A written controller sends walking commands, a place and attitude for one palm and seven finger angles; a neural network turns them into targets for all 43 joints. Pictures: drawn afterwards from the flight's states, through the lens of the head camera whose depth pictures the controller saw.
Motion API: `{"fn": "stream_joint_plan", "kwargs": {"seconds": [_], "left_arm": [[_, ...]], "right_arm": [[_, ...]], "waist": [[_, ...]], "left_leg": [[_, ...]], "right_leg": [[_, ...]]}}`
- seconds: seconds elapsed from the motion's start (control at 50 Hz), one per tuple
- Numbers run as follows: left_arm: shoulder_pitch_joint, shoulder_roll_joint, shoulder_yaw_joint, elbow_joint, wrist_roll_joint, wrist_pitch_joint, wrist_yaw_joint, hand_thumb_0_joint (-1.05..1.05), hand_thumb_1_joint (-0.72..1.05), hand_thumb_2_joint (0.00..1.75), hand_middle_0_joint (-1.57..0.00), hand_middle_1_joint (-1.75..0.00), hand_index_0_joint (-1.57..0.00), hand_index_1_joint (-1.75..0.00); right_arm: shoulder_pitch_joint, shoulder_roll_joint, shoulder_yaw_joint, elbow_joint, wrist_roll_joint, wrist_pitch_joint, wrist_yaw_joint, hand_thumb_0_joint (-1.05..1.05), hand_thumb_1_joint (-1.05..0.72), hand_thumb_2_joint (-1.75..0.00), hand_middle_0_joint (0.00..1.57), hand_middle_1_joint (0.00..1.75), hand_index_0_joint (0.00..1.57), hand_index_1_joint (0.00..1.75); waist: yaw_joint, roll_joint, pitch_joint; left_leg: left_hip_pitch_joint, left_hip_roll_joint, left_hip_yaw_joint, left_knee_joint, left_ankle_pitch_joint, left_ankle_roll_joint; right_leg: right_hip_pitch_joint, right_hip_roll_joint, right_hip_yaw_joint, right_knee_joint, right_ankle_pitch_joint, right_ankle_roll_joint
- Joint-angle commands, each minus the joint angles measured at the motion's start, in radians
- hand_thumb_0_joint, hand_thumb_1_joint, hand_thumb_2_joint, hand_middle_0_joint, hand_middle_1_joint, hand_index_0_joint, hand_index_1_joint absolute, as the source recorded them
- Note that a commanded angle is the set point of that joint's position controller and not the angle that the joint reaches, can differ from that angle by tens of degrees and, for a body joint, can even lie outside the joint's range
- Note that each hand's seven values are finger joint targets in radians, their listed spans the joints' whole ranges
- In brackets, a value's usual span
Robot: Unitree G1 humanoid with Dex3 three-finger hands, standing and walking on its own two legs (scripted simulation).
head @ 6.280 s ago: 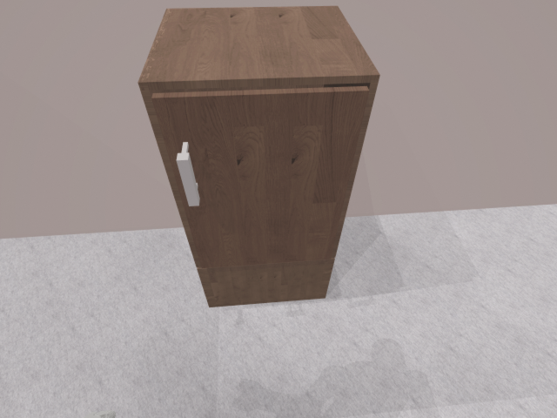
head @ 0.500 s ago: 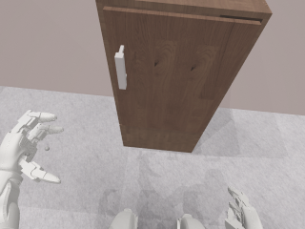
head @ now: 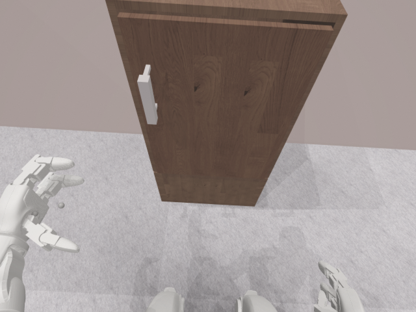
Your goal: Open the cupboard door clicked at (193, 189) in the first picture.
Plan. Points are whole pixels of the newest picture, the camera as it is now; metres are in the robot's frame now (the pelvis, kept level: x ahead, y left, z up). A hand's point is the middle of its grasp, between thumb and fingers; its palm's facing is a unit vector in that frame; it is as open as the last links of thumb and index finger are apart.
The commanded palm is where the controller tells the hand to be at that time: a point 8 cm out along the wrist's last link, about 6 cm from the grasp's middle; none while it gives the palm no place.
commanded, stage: raise the hand with hooked fingers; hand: left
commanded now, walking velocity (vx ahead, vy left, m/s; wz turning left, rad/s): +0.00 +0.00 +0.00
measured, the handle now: (150, 95) +0.58 +0.17 +0.04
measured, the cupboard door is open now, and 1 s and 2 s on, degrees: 0 0 0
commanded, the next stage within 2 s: move the hooked fingers beside the handle in 0.06 s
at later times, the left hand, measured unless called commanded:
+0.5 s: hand (81, 177) +0.34 +0.25 +0.05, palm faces -0.04 -1.00 -0.02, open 14.0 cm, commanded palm +0.32 +0.31 +0.05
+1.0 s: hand (100, 145) +0.41 +0.24 +0.05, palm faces -0.01 -1.00 -0.01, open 14.0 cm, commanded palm +0.40 +0.29 +0.05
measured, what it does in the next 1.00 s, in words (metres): stands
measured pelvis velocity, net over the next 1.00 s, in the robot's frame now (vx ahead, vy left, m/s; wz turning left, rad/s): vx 0.00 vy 0.01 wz -0.02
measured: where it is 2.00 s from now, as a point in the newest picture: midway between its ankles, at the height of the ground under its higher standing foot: outside the picture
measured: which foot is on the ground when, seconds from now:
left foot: down 0.00-1.00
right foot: down 0.00-1.00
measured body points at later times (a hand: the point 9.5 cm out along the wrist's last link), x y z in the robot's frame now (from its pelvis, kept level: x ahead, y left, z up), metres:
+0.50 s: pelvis -0.01 +0.00 -0.01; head +0.08 +0.01 +0.44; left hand +0.34 +0.31 +0.05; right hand +0.13 -0.26 -0.09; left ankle +0.01 +0.11 -0.67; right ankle +0.02 -0.12 -0.67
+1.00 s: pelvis +0.00 +0.01 -0.01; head +0.10 +0.03 +0.43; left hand +0.41 +0.30 +0.05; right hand +0.08 -0.26 -0.11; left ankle +0.01 +0.11 -0.67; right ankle +0.02 -0.12 -0.67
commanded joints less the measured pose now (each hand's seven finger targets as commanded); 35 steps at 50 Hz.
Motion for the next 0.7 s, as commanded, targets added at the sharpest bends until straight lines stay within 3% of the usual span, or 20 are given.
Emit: {"fn": "stream_joint_plan", "kwargs": {"seconds": [0.0,0.08,0.14,0.18,0.2,0.26,0.3,0.32,0.34,0.42,0.5,0.6,0.68], "left_arm": [[-0.168,0.268,0.109,-0.171,-0.042,-0.072,-0.003,0.0,-0.5,0.3,-0.3,-1.2,-0.3,-1.2],[-0.177,0.239,0.088,-0.128,-0.036,-0.064,-0.005,0.0,-0.5,0.3,-0.3,-1.2,-0.3,-1.2],[-0.191,0.249,0.08,-0.139,-0.027,-0.062,-0.019,0.0,-0.5,0.3,-0.3,-1.2,-0.3,-1.2],[-0.284,0.263,0.073,-0.128,-0.014,-0.067,-0.016,0.0,-0.5,0.3,-0.3,-1.2,-0.3,-1.2],[-0.362,0.267,0.062,-0.133,-0.014,-0.075,-0.016,0.0,-0.5,0.3,-0.3,-1.2,-0.3,-1.2],[-0.417,0.252,0.048,-0.087,-0.008,-0.086,-0.011,0.0,-0.5,0.3,-0.3,-1.2,-0.3,-1.2],[-0.497,0.276,0.043,-0.077,0.006,-0.088,-0.004,0.0,-0.5,0.3,-0.3,-1.2,-0.3,-1.2],[-0.491,0.266,0.035,-0.083,0.015,-0.086,-0.002,0.0,-0.5,0.3,-0.3,-1.2,-0.3,-1.2],[-0.481,0.255,0.022,-0.067,0.019,-0.077,0.0,0.0,-0.5,0.3,-0.3,-1.2,-0.3,-1.2],[-0.473,0.323,0.081,-0.003,0.039,-0.046,0.023,0.0,-0.5,0.3,-0.3,-1.2,-0.3,-1.2],[-0.452,0.319,0.103,0.034,0.033,-0.039,0.053,0.0,-0.5,0.3,-0.3,-1.2,-0.3,-1.2],[-0.581,0.292,0.059,0.066,0.053,-0.076,0.064,0.0,-0.5,0.3,-0.3,-1.2,-0.3,-1.2],[-0.64,0.266,0.017,0.089,0.071,-0.097,0.052,0.0,-0.5,0.3,-0.3,-1.2,-0.3,-1.2]], "right_arm": [[-0.003,-0.149,-0.063,-0.128,0.001,-0.055,-0.018,0.0,-0.9,-0.9,0.2,0.3,0.2,0.3],[-0.009,-0.147,-0.063,-0.13,0.007,-0.053,-0.021,0.0,-0.9,-0.9,0.2,0.3,0.2,0.3],[-0.005,-0.149,-0.062,-0.134,0.006,-0.051,-0.021,0.0,-0.9,-0.9,0.2,0.3,0.2,0.3],[-0.004,-0.153,-0.06,-0.12,0.006,-0.052,-0.028,0.0,-0.9,-0.9,0.2,0.3,0.2,0.3],[-0.004,-0.152,-0.056,-0.111,0.001,-0.055,-0.032,0.0,-0.9,-0.9,0.2,0.3,0.2,0.3],[0.001,-0.15,-0.055,-0.097,0.005,-0.059,-0.04,0.0,-0.9,-0.9,0.2,0.3,0.2,0.3],[0.006,-0.155,-0.054,-0.085,0.003,-0.061,-0.045,0.0,-0.9,-0.9,0.2,0.3,0.2,0.3],[0.008,-0.15,-0.056,-0.085,0.004,-0.061,-0.043,0.0,-0.9,-0.9,0.2,0.3,0.2,0.3],[0.01,-0.151,-0.055,-0.087,0.004,-0.058,-0.041,0.0,-0.9,-0.9,0.2,0.3,0.2,0.3],[0.026,-0.156,-0.057,-0.082,0.002,-0.038,-0.033,0.0,-0.9,-0.9,0.2,0.3,0.2,0.3],[0.032,-0.152,-0.058,-0.097,-0.001,-0.015,-0.02,0.0,-0.9,-0.9,0.2,0.3,0.2,0.3],[0.052,-0.154,-0.062,-0.077,-0.001,0.005,-0.015,0.0,-0.9,-0.9,0.2,0.3,0.2,0.3],[0.074,-0.16,-0.071,-0.055,-0.001,0.014,-0.015,0.0,-0.9,-0.9,0.2,0.3,0.2,0.3]], "waist": [[0.004,0.056,-0.248],[-0.002,0.037,-0.227],[-0.001,0.044,-0.262],[-0.022,0.035,-0.244],[-0.029,0.061,-0.239],[-0.034,0.053,-0.247],[-0.032,0.087,-0.256],[-0.024,0.12,-0.298],[-0.024,0.106,-0.304],[-0.005,0.077,-0.339],[0.007,0.051,-0.334],[-0.033,0.054,-0.302],[-0.05,0.062,-0.34]], "left_leg": [[0.118,-0.036,-0.002,-0.151,0.284,0.017],[0.104,-0.039,0.001,-0.159,0.228,0.019],[0.118,-0.038,0.003,-0.156,0.245,0.021],[0.103,-0.035,0.001,-0.145,0.223,0.024],[0.098,-0.033,-0.003,-0.13,0.224,0.022],[0.106,-0.032,-0.007,-0.134,0.193,0.022],[0.116,-0.029,-0.016,-0.134,0.2,0.019],[0.151,-0.03,-0.014,-0.141,0.221,0.017],[0.157,-0.031,-0.016,-0.148,0.233,0.016],[0.132,-0.028,-0.01,-0.146,0.289,0.015],[0.104,-0.031,0.0,-0.147,0.317,0.014],[0.094,-0.026,0.003,-0.137,0.289,0.017],[0.141,-0.02,-0.006,-0.137,0.305,0.017]], "right_leg": [[0.197,0.039,0.045,-0.121,0.196,-0.02],[0.181,0.032,0.052,-0.138,0.142,-0.013],[0.197,0.032,0.054,-0.132,0.165,-0.014],[0.166,0.032,0.059,-0.132,0.14,-0.012],[0.149,0.034,0.061,-0.117,0.139,-0.018],[0.129,0.032,0.063,-0.123,0.103,-0.015],[0.11,0.034,0.055,-0.106,0.1,-0.023],[0.116,0.031,0.053,-0.104,0.123,-0.023],[0.124,0.029,0.048,-0.105,0.137,-0.021],[0.17,0.028,0.049,-0.092,0.203,-0.02],[0.204,0.03,0.05,-0.092,0.244,-0.018],[0.157,0.034,0.052,-0.092,0.225,-0.016],[0.12,0.033,0.046,-0.091,0.225,-0.015]]}}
